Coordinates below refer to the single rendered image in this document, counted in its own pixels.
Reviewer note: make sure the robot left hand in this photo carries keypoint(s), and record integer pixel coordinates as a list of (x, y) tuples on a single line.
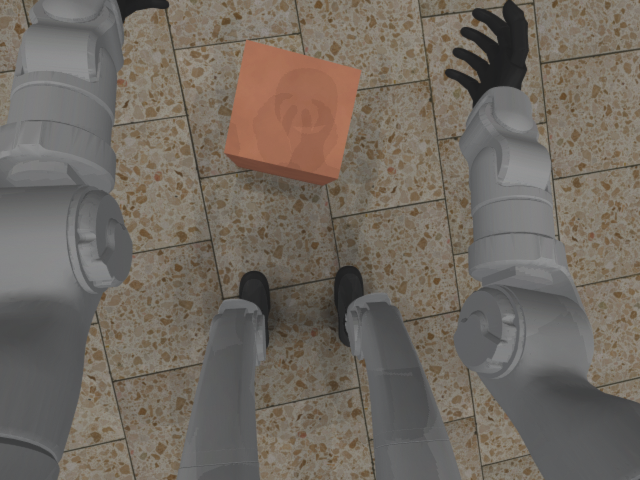
[(127, 7)]

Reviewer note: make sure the robot right forearm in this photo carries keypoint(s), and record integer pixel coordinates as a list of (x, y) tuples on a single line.
[(511, 199)]

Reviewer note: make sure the robot right hand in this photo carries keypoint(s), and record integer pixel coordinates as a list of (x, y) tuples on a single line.
[(507, 60)]

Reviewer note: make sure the robot right thigh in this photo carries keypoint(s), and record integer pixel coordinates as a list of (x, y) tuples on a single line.
[(409, 436)]

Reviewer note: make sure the robot left forearm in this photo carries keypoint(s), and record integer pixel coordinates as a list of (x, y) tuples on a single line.
[(63, 97)]

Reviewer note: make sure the robot left shin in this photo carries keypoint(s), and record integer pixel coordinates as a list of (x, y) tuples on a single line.
[(234, 304)]

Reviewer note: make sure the right robot upper arm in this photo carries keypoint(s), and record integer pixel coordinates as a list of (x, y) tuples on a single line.
[(532, 350)]

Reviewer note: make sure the carton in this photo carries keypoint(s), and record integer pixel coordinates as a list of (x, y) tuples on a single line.
[(291, 114)]

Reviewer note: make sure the left robot upper arm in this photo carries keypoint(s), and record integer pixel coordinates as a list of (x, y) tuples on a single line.
[(61, 247)]

